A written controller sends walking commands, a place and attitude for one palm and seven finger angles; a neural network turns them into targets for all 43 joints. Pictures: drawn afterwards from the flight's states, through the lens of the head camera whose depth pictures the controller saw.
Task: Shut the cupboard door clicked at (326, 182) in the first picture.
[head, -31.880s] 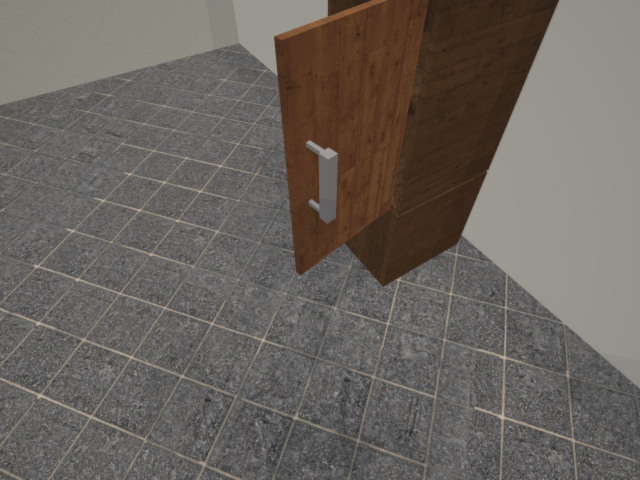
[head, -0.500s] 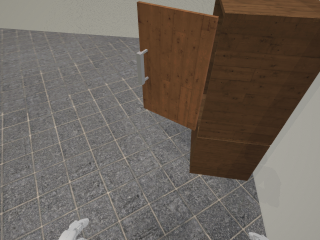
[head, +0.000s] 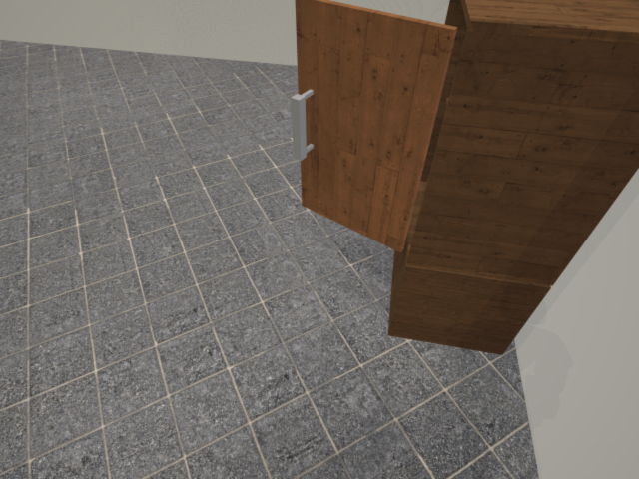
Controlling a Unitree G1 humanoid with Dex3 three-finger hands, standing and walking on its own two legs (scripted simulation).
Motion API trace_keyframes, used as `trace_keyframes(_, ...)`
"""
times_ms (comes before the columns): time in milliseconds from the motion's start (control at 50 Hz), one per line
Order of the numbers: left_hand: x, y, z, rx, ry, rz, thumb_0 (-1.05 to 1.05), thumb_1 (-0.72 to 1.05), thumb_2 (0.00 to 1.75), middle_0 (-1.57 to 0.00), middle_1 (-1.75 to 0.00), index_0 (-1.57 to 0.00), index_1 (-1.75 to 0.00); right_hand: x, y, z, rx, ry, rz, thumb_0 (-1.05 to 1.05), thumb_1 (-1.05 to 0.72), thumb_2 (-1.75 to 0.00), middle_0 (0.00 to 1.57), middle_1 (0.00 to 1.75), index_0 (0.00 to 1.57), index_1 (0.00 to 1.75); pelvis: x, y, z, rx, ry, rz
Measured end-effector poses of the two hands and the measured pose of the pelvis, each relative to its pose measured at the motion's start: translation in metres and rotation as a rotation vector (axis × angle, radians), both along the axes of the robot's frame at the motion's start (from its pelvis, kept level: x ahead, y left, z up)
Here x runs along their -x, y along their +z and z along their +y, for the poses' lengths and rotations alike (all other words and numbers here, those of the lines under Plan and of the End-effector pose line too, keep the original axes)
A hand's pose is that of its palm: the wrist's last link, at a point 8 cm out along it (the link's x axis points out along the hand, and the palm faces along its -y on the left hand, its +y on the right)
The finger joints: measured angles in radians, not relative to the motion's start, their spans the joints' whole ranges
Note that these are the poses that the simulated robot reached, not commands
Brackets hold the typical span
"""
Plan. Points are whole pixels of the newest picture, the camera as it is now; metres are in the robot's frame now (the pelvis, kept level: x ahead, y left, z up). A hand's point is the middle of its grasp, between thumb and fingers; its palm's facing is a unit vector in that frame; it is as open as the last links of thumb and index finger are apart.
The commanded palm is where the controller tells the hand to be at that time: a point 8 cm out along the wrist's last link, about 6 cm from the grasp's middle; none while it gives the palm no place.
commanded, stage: let the arm hang, fingers relaxed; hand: left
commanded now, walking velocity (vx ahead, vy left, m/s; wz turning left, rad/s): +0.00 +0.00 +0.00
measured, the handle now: (304, 125) +0.93 +0.09 -0.03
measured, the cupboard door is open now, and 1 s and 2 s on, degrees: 66 66 66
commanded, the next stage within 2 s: look to check the result in 0.40 s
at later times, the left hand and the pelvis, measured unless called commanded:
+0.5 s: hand out of the picture -0.03 +0.16 -0.19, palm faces +0.01 -0.99 -0.15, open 7.4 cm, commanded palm none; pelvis -0.01 +0.00 +0.00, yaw +0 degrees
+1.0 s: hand out of the picture -0.02 +0.20 -0.17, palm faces +0.00 -0.97 -0.25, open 7.4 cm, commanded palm none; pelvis +0.02 +0.00 +0.00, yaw +0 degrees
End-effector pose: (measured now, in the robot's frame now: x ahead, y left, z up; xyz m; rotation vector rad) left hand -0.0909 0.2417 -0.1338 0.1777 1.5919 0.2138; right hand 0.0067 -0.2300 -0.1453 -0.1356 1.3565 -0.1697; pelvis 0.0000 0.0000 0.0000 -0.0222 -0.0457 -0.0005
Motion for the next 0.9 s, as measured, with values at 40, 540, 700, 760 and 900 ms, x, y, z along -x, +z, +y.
trace_keyframes(40, -0.009, -0.003, -0.005, 0.012, -0.005, -0.028, 0.01, 0.91, 0.90, -0.20, -0.30, -0.20, -0.30, 0.001, 0.000, 0.001, -0.001, -0.004, -0.003, 0.00, -0.90, -0.90, 0.20, 0.30, 0.20, 0.30, 0.002, 0.000, -0.001, -0.003, 0.000, 0.002)
trace_keyframes(540, -0.057, -0.023, -0.028, 0.093, -0.040, -0.126, 0.00, 0.90, 0.90, -0.20, -0.30, -0.20, -0.30, 0.052, 0.004, 0.004, 0.022, -0.067, 0.112, 0.00, -0.90, -0.90, 0.20, 0.30, 0.20, 0.30, 0.005, -0.003, -0.003, 0.009, -0.003, 0.006)
trace_keyframes(700, -0.054, -0.010, -0.010, 0.044, -0.020, -0.104, 0.00, 0.90, 0.90, -0.20, -0.30, -0.20, -0.30, 0.034, 0.006, 0.006, 0.014, -0.032, 0.120, 0.00, -0.90, -0.90, 0.20, 0.30, 0.20, 0.30, 0.001, 0.002, 0.000, -0.007, 0.009, 0.037)
trace_keyframes(760, -0.049, -0.007, -0.004, 0.024, -0.013, -0.097, 0.00, 0.90, 0.90, -0.20, -0.30, -0.20, -0.30, 0.016, 0.005, -0.001, 0.023, -0.011, 0.086, 0.00, -0.90, -0.90, 0.20, 0.30, 0.20, 0.30, -0.001, 0.001, 0.001, -0.001, 0.010, 0.031)
trace_keyframes(900, -0.054, -0.005, 0.005, 0.005, -0.029, -0.078, 0.01, 0.90, 0.90, -0.20, -0.30, -0.20, -0.30, -0.034, 0.012, -0.021, 0.063, 0.007, -0.027, 0.00, -0.90, -0.90, 0.20, 0.30, 0.20, 0.30, -0.011, 0.002, -0.001, -0.005, 0.001, 0.020)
